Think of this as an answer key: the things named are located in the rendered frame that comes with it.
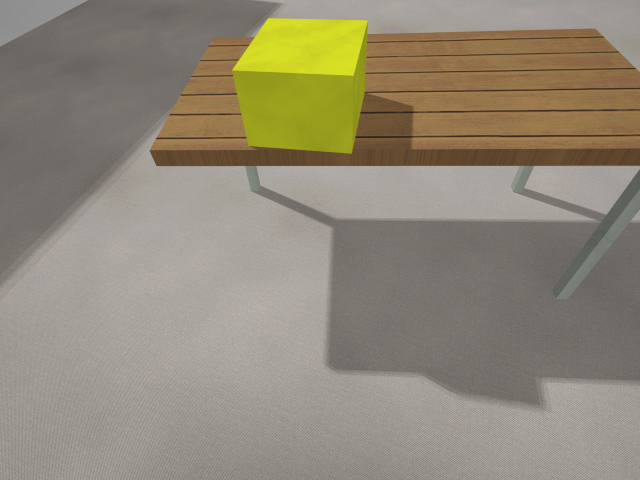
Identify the table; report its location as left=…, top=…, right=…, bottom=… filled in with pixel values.
left=149, top=28, right=640, bottom=299

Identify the carton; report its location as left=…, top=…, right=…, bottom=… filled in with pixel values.
left=232, top=18, right=368, bottom=154

